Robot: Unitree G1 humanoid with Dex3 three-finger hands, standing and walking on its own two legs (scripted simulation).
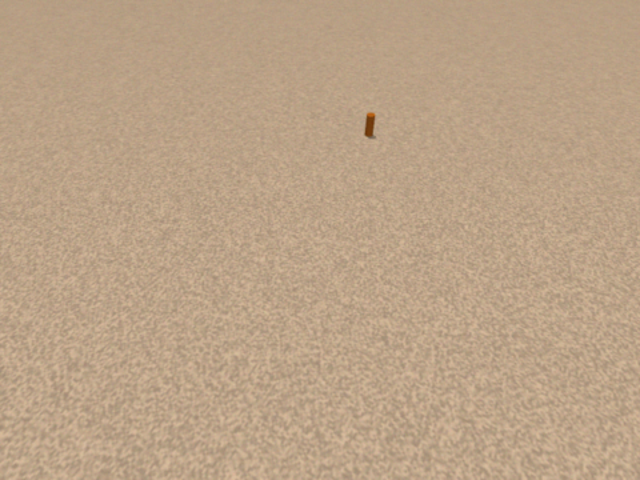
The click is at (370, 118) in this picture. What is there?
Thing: slim round
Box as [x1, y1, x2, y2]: [365, 113, 374, 136]
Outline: 373,113 368,113 366,118 365,135 368,136 372,134 374,119
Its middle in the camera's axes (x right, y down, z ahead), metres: +0.30 -0.68 +2.32
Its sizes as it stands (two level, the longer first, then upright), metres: 0.048 0.048 0.130
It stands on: the floor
